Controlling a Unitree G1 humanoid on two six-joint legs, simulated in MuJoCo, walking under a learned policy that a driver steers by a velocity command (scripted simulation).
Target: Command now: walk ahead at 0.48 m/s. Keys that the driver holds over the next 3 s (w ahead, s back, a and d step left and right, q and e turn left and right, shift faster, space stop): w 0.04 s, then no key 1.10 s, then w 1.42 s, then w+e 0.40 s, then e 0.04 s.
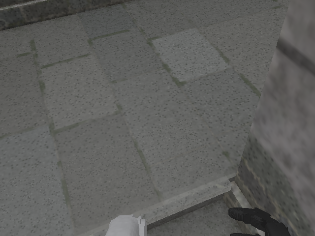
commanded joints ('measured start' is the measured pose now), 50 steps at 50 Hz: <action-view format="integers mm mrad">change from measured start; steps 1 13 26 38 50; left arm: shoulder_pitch -20 -118 -250 -183 -96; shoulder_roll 193 29 -3 4 23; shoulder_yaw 44 43 19 32 37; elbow -71 -292 -235 -132 -26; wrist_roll -7 35 -29 -1 -18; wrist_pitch -8 87 160 83 95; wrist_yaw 18 -22 6 16 18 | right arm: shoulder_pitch -174 110 293 359 453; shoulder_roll -34 -77 -134 -67 -79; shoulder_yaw -1 -50 -57 -55 -44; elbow -144 106 162 218 296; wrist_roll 12 -16 -3 -3 16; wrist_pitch -1 -31 -100 -15 -22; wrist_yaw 13 -31 -53 -36 -51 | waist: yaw -13 23 -84 -92 -92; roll -56 -26 113 -117 -19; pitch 103 43 -53 157 103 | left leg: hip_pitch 225 635 1085 1121 1201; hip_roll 49 152 93 12 56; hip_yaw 104 -365 -50 -91 -98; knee -284 -1294 -1442 -1613 -1596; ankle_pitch -41 83 871 208 569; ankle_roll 56 123 13 -15 -84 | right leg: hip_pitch -130 -673 -425 -300 -271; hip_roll -240 44 12 -100 -84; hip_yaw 86 211 0 163 97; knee -297 1464 578 93 158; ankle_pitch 450 87 -13 96 72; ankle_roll -173 -1 62 -23 0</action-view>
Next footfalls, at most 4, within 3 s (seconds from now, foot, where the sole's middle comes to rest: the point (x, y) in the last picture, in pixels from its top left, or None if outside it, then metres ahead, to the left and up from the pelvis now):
0.12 left None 0.24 0.12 -0.63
0.64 right None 0.30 0.00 -0.63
1.82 right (147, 179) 0.61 0.12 -0.48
2.32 left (105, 124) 0.86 0.31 -0.48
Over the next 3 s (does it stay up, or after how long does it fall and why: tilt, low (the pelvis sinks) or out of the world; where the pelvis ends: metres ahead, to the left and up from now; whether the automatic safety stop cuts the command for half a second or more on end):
stays up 1.10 0.17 0.29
